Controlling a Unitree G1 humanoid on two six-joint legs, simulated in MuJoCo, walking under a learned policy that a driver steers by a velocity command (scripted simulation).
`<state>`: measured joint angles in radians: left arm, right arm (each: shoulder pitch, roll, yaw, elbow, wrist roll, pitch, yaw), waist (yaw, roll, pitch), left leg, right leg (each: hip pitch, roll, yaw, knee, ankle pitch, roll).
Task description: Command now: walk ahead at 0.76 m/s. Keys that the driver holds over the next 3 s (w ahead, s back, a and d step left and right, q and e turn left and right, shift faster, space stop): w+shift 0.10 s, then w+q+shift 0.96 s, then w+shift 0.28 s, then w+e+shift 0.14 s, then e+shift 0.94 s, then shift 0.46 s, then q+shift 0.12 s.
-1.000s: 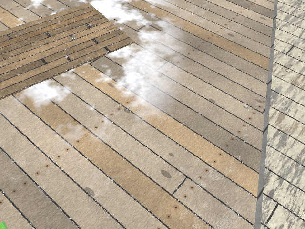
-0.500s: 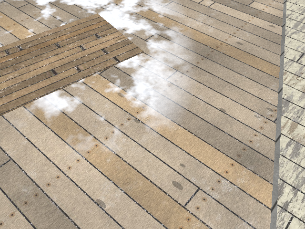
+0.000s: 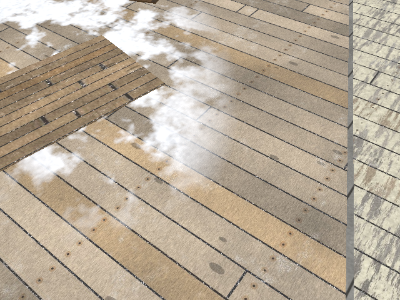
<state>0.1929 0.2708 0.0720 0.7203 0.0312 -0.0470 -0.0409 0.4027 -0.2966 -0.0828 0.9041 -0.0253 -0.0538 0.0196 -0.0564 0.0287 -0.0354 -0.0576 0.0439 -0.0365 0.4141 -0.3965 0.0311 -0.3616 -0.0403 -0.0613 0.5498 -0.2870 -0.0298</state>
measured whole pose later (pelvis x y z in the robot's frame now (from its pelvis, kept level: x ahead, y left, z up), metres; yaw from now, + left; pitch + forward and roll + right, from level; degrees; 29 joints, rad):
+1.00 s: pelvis +0.77 +0.13 -0.02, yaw +41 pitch +2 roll -2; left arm 0.07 0.28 0.00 0.63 0.06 -0.08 0.02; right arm 0.38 -0.37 -0.08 0.83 0.00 -0.05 0.00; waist -0.09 0.03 0.05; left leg -0.17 -0.13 -0.17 1.16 -0.40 0.13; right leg -0.49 -0.02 -0.01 0.64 -0.22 0.04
